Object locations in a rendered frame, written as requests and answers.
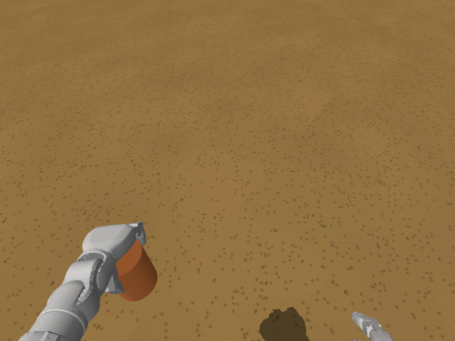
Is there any left robot hand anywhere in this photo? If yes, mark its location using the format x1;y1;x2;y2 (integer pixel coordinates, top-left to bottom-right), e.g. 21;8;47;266
82;222;146;294

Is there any right robot hand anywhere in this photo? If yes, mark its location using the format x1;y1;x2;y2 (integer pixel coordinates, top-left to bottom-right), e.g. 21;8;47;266
352;312;394;341

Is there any left robot arm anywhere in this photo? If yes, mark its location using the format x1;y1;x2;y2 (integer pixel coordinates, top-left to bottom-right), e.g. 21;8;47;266
18;249;116;341

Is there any can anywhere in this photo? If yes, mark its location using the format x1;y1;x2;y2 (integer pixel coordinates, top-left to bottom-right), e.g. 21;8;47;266
116;239;158;301

